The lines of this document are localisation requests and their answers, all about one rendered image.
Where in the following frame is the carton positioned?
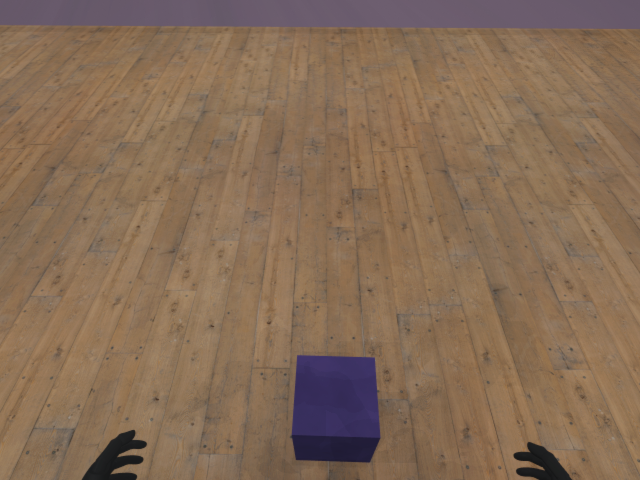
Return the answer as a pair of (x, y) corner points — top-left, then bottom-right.
(292, 355), (380, 463)

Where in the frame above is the robot right hand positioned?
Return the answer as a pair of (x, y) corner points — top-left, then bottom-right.
(513, 442), (572, 480)

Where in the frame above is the robot left hand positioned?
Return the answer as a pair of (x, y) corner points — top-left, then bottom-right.
(82, 430), (147, 480)

